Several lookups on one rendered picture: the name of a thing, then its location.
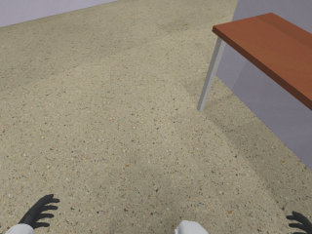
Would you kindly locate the table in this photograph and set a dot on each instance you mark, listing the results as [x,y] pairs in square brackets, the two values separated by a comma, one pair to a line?
[279,48]

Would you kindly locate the robot right thigh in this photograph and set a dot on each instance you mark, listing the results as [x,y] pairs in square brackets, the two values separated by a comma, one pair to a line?
[190,227]

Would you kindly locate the robot right hand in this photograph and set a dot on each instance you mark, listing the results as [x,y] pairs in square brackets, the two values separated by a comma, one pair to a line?
[305,226]

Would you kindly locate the robot left forearm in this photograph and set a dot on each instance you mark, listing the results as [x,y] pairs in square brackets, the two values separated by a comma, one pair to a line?
[21,228]

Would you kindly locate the robot left hand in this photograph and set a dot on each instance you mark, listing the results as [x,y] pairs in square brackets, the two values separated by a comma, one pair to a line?
[34,214]

